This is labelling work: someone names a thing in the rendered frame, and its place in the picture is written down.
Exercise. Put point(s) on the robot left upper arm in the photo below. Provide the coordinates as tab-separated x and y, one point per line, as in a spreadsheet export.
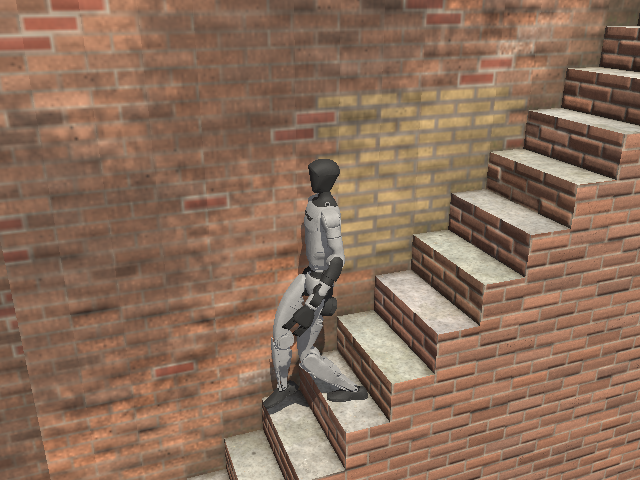
331	223

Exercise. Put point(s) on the robot left foot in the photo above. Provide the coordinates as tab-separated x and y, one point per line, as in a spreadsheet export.
343	395

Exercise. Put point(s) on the robot left forearm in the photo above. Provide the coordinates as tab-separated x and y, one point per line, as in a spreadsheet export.
321	290

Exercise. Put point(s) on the robot left thigh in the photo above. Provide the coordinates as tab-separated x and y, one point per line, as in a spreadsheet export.
305	342

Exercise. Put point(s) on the right robot hand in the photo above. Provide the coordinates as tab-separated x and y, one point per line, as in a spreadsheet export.
305	272

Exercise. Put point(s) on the left robot hand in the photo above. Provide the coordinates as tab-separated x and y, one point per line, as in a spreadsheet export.
304	317

